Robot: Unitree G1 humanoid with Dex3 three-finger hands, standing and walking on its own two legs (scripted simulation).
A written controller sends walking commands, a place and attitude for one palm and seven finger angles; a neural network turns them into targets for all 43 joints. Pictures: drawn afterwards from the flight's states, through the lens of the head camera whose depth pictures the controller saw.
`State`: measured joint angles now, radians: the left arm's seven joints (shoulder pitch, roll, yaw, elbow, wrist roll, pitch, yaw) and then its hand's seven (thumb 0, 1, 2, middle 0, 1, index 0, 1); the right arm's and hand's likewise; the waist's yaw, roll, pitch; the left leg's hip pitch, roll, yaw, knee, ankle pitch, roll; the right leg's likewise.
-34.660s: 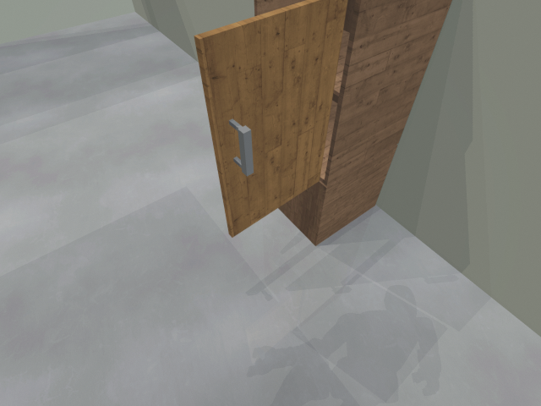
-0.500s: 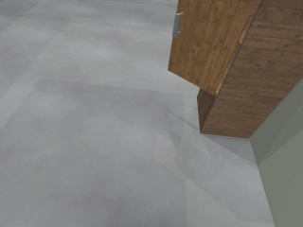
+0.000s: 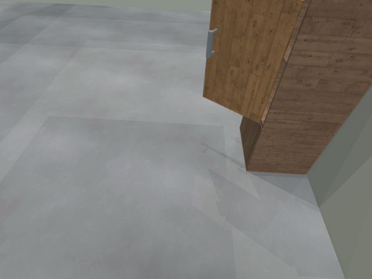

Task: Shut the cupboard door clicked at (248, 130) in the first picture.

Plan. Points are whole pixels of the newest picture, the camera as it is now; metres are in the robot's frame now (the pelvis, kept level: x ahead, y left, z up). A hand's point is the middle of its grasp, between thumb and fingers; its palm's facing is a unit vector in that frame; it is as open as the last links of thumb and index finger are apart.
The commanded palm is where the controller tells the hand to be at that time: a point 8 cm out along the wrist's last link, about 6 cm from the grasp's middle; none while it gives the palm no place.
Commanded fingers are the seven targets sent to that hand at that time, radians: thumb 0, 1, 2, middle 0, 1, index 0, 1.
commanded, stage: let the arm hang, fingers relaxed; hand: left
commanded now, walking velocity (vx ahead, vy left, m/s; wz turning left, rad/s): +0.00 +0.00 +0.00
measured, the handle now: (212, 43) +1.13 -0.07 +0.00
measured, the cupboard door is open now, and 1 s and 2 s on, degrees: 55 55 55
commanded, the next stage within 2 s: look to check the result in 0.18 s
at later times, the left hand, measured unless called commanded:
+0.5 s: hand out of the picture +0.01 +0.18 -0.17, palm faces +0.01 -0.98 -0.22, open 7.3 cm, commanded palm none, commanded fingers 0.00 0.90 0.90 -0.20 -0.30 -0.20 -0.30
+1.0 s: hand out of the picture +0.09 +0.20 -0.16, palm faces +0.02 -0.96 -0.28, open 7.3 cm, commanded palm none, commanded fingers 0.00 0.90 0.90 -0.20 -0.30 -0.20 -0.30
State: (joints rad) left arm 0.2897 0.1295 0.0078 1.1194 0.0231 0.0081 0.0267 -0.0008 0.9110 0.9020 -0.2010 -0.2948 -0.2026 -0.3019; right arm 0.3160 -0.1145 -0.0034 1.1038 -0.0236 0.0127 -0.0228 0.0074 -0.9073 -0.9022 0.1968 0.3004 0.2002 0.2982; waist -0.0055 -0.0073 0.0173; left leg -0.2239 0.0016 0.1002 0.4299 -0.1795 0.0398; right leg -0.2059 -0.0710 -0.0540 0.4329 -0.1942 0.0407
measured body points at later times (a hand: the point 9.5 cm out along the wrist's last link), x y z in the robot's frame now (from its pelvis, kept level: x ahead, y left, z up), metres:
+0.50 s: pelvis +0.01 -0.01 +0.00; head +0.03 -0.01 +0.45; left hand +0.01 +0.23 -0.15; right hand +0.02 -0.25 -0.15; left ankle +0.04 +0.09 -0.74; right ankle +0.02 -0.15 -0.74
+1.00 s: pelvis +0.03 -0.02 +0.00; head +0.05 -0.02 +0.45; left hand +0.09 +0.25 -0.14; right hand +0.09 -0.29 -0.14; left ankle +0.04 +0.09 -0.74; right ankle +0.02 -0.15 -0.74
